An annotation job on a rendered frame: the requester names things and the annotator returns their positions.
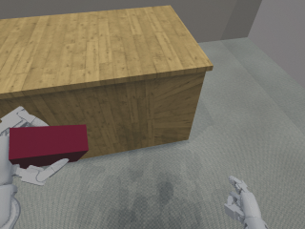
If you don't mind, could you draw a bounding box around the table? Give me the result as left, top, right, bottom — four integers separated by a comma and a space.
0, 5, 214, 170

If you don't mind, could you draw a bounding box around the sponge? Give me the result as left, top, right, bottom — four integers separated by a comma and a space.
9, 124, 89, 169

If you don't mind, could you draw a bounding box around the robot right forearm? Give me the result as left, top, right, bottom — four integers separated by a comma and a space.
243, 217, 269, 229

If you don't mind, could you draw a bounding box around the robot left hand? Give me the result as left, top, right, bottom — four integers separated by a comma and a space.
0, 106, 69, 186

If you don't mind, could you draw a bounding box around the robot left forearm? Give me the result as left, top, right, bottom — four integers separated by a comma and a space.
0, 184, 21, 229

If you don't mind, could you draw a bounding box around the robot right hand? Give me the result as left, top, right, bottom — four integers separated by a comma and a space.
224, 176, 262, 224

